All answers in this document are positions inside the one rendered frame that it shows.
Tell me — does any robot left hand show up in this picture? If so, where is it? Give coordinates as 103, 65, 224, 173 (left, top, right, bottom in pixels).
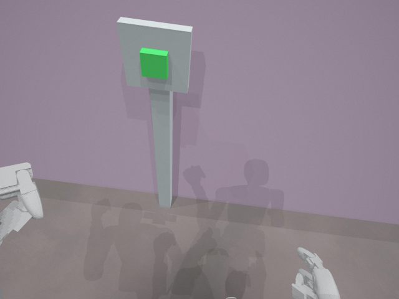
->
0, 163, 44, 245

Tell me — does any panel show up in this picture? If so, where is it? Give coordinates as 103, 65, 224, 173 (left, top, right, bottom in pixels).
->
117, 17, 193, 208

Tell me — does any robot right hand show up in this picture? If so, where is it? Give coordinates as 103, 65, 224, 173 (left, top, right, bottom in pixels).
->
292, 247, 340, 299

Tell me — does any button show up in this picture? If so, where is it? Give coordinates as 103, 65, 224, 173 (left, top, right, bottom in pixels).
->
140, 48, 168, 80

